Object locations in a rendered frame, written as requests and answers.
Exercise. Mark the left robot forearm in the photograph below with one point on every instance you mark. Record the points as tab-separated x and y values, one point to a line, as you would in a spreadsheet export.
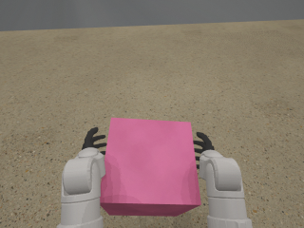
81	190

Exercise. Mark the carton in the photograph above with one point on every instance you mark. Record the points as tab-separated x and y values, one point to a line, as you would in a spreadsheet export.
150	169

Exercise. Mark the robot left hand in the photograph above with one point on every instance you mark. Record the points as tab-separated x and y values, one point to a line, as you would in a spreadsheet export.
89	140

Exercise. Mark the robot right hand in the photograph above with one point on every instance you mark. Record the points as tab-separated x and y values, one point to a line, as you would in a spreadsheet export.
206	145

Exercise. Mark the right robot forearm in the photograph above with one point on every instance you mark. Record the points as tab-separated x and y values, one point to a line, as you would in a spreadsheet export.
224	187

